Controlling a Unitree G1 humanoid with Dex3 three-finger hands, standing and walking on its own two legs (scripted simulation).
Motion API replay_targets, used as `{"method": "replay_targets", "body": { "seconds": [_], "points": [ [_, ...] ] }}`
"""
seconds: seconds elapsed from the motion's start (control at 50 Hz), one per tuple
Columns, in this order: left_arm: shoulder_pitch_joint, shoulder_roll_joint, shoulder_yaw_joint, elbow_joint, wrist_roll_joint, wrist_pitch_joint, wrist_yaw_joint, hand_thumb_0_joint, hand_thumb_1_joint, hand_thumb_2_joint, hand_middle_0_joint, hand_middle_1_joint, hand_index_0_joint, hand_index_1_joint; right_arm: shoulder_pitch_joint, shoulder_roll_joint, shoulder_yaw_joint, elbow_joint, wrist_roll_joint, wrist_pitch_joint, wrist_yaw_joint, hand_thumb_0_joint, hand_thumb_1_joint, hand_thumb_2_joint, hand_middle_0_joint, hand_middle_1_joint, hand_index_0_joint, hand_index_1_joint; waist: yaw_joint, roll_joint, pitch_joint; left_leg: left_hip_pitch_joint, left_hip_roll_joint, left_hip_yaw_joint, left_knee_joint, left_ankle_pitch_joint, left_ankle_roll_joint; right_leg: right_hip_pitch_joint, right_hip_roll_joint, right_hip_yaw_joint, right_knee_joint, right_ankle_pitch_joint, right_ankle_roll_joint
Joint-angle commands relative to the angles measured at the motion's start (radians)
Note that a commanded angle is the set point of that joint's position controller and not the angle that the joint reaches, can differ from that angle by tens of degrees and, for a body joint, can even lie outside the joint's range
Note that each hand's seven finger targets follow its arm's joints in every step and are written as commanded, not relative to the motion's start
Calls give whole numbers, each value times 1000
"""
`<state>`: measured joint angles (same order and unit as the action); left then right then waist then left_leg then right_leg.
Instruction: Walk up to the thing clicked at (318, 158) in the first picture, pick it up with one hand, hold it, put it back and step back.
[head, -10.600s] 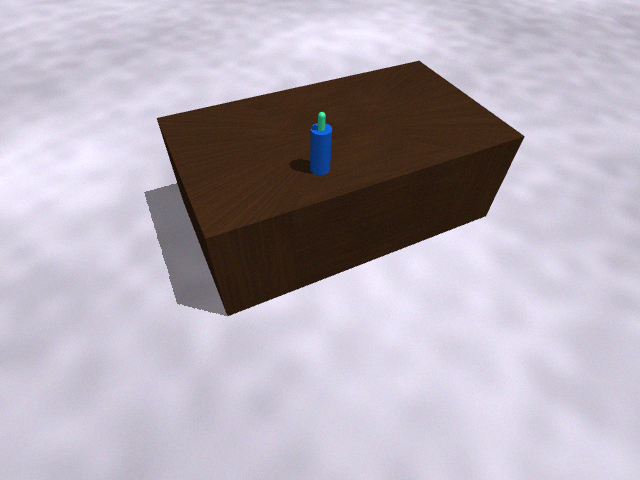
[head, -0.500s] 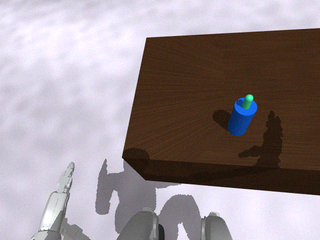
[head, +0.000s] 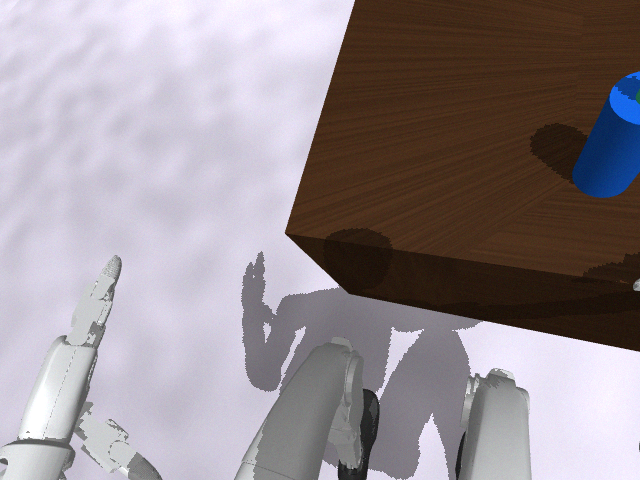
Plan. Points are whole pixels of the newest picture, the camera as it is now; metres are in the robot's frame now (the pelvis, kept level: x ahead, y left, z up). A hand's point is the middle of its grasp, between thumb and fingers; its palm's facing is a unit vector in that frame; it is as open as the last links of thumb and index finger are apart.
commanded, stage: close in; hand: right
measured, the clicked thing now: (630, 127) +0.54 -0.24 -0.03
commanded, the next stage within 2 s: rest palm in 0.34 s
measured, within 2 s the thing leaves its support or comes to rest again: leaves its support in 1.90 s
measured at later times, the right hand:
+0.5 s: hand (629, 207) +0.46 -0.24 -0.06, palm faces +0.25 +0.97 +0.04, open 17.6 cm
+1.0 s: hand (614, 181) +0.49 -0.23 -0.07, palm faces +0.27 +0.96 +0.02, open 15.5 cm
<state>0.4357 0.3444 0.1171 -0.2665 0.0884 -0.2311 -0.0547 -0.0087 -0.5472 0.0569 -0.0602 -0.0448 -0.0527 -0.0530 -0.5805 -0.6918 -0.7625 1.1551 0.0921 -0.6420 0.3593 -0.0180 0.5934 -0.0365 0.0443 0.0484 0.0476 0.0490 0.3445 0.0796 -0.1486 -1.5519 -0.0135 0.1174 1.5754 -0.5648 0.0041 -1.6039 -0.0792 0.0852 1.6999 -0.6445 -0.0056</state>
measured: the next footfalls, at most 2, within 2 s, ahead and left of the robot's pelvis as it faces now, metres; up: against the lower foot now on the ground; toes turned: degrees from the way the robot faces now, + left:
none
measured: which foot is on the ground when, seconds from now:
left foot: down 0.00-1.00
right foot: down 0.00-1.00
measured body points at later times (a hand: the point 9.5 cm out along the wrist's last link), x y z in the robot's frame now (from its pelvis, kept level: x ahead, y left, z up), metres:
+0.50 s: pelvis +0.00 +0.00 +0.00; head +0.17 -0.09 +0.40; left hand +0.19 +0.26 +0.14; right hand +0.44 -0.29 -0.06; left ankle +0.08 +0.13 -0.52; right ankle +0.05 -0.11 -0.52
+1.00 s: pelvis +0.00 +0.00 -0.01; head +0.19 -0.08 +0.39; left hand +0.18 +0.26 +0.13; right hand +0.47 -0.28 -0.06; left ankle +0.08 +0.13 -0.52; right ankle +0.05 -0.11 -0.52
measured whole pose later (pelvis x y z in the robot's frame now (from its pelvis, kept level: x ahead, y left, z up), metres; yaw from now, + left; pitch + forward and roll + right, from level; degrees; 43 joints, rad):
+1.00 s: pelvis +0.00 +0.00 -0.01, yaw -1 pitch +32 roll +6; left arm 0.51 0.35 0.21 -0.46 0.08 -0.15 -0.09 -0.01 -0.56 0.07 -0.06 -0.05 -0.05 -0.06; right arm -0.70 -0.55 -0.62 1.11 -0.04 -0.62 0.05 -0.01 0.47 -0.09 0.38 0.23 0.40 0.23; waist 0.36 0.04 -0.16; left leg -1.62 0.00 0.10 1.63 -0.57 0.00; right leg -1.65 -0.07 0.06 1.73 -0.64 -0.01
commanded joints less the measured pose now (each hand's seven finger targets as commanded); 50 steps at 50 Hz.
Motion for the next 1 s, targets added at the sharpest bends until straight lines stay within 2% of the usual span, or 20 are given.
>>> {"method": "replay_targets", "body": {
  "seconds": [0.0, 0.04, 0.06, 0.1, 0.14, 0.2, 0.26, 0.32, 0.34, 0.42, 0.54, 0.6, 0.62, 0.66, 0.7, 0.78, 0.84, 0.88, 0.94, 0.98],
  "points": [
    [111, 193, 208, -128, -19, -22, 21, 0, -552, 52, -50, -48, -47, -51, -266, -247, 13, -292, 4, -63, -58, 0, 548, -33, 57, 46, 54, 46, -58, -554, -551, 182, -32, -40, -137, 166, 48, 602, 17, 22, -263, 345, 34],
    [70, 217, 234, -217, -18, -21, 21, 0, -550, 50, -48, -47, -46, -50, -286, -232, 38, -390, -12, -58, -85, 0, 564, -34, 52, 48, 51, 48, -64, -564, -607, 209, -28, -44, -137, 181, 47, 625, 17, 16, -261, 340, 31],
    [124, 210, 229, -164, -16, -8, 20, 0, -546, 49, -50, -49, -49, -50, -262, -242, 26, -330, -24, -48, -100, 0, 555, -36, 52, 48, 51, 48, -58, -536, -559, 197, -27, -42, -138, 159, 47, 590, 20, 14, -260, 296, 30],
    [116, 146, 183, -200, -15, -2, 11, 0, -544, 48, -48, -49, -48, -50, -278, -127, 89, -337, -25, -44, -111, 0, 583, -36, 46, 50, 47, 50, -46, -493, -514, 207, -28, -44, -144, 161, 44, 521, 23, 11, -251, 261, 20],
    [90, 147, 188, -188, -16, 6, 17, 0, -552, 52, -50, -49, -47, -52, -256, -92, 93, -287, -31, -40, -128, 0, 579, -44, 42, 52, 46, 52, -48, -442, -466, 189, -26, -40, -135, 126, 43, 465, 28, 11, -255, 195, 18],
    [71, 218, 252, -286, -16, 3, 25, 0, -550, 48, -49, -50, -49, -50, -253, -86, 106, -286, -46, -36, -158, 0, 574, -47, 38, 54, 43, 54, -40, -381, -521, 249, -27, -45, -148, 143, 35, 456, 31, 11, -256, 179, 9],
    [120, 175, 220, -274, -23, 12, 19, 0, -558, 54, -48, -47, -45, -51, -254, -57, 107, -258, -44, -37, -182, 0, 582, -52, 35, 56, 41, 56, -33, -328, -483, 283, -26, -58, -161, 173, 28, 388, 38, 4, -244, 193, -1],
    [113, 203, 252, -309, -26, 13, 21, 0, -545, 46, -47, -48, -47, -48, -262, -61, 107, -264, -54, -44, -201, 0, 577, -47, 37, 55, 40, 55, -27, -317, -504, 306, -25, -64, -165, 172, 27, 395, 42, -2, -246, 191, -2],
    [134, 176, 225, -300, -29, 14, 16, 0, -537, 41, -47, -51, -50, -48, -266, -42, 121, -246, -59, -43, -202, 0, 569, -49, 35, 55, 38, 56, -33, -315, -483, 282, -26, -60, -159, 155, 29, 389, 42, -1, -251, 178, 0],
    [116, 174, 238, -330, -31, 10, 16, 0, -537, 41, -46, -51, -49, -48, -302, -6, 146, -263, -65, -56, -219, 0, 546, -50, 38, 56, 39, 56, -20, -329, -475, 250, -25, -54, -151, 136, 32, 412, 42, 2, -261, 160, 4],
    [143, 153, 218, -332, -25, 13, 11, 0, -606, 90, -46, -35, -25, -57, -343, -23, 154, -273, -86, -71, -245, 0, 492, -57, 66, 53, 64, 53, -27, -363, -507, 251, -26, -60, -146, 161, 32, 431, 46, -4, -244, 195, 6],
    [138, 184, 256, -360, -17, 12, 11, 0, -570, 65, -50, -47, -41, -56, -351, -27, 153, -275, -99, -70, -262, 0, 496, -7, 190, 76, 183, 77, -6, -378, -538, 256, -28, -56, -142, 201, 29, 466, 43, -3, -231, 246, 4],
    [156, 169, 241, -343, -20, 15, 7, 0, -572, 67, -49, -47, -40, -57, -355, -18, 164, -241, -103, -66, -263, 0, 495, -26, 238, 111, 232, 112, 1, -361, -507, 248, -28, -60, -146, 185, 29, 432, 46, -6, -229, 218, 2],
    [144, 135, 202, -327, -19, 19, 0, 0, -567, 65, -47, -47, -40, -55, -383, -25, 158, -261, -103, -72, -270, 0, 510, -35, 309, 152, 304, 153, -23, -384, -490, 245, -25, -65, -136, 173, 31, 397, 48, -8, -233, 201, 4],
    [121, 175, 239, -360, -18, 16, 4, 0, -564, 64, -47, -47, -41, -54, -401, -66, 139, -266, -116, -70, -282, 0, 507, -13, 335, 148, 327, 149, -12, -389, -541, 239, -25, -62, -125, 177, 30, 437, 45, -5, -222, 220, 7],
    [124, 183, 251, -370, -20, 24, 0, 0, -570, 70, -45, -47, -37, -56, -400, -19, 166, -221, -123, -57, -284, 0, 495, -24, 350, 161, 343, 162, 13, -375, -532, 214, -29, -49, -121, 180, 31, 444, 43, 6, -223, 228, 5],
    [124, 196, 258, -353, -19, 33, -2, 0, -574, 73, -44, -46, -35, -56, -420, -77, 136, -236, -128, -54, -296, 0, 480, -99, 437, 252, 434, 253, 3, -388, -549, 227, -30, -53, -117, 189, 30, 425, 44, 3, -218, 230, 4],
    [134, 168, 237, -368, -19, 34, -7, 0, -574, 74, -42, -45, -33, -55, -413, -13, 176, -235, -130, -48, -292, 0, 443, -130, 480, 290, 476, 291, 5, -393, -559, 234, -30, -51, -119, 193, 31, 440, 44, 3, -222, 241, 4],
    [132, 175, 244, -326, -22, 36, -6, 0, -572, 73, -42, -45, -33, -55, -414, -10, 186, -209, -129, -43, -286, 0, 411, -186, 564, 364, 560, 365, 11, -403, -526, 193, -31, -44, -94, 196, 34, 419, 42, 8, -208, 255, 8],
    [112, 199, 264, -391, -22, 38, -3, 0, -578, 77, -42, -44, -31, -56, -393, -15, 187, -239, -141, -41, -287, 0, 370, -244, 632, 431, 630, 433, 14, -391, -586, 207, -31, -38, -99, 212, 33, 475, 39, 14, -208, 291, 8]
  ]
}}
